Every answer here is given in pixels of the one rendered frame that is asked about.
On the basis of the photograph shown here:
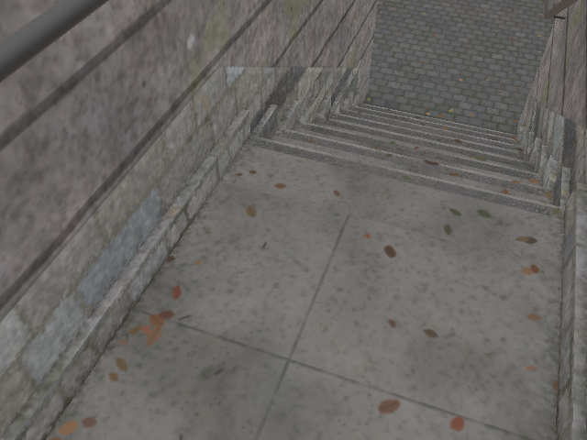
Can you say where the stairs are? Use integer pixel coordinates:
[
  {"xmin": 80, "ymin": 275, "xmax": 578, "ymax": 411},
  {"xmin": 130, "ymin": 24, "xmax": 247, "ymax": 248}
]
[{"xmin": 271, "ymin": 103, "xmax": 552, "ymax": 204}]

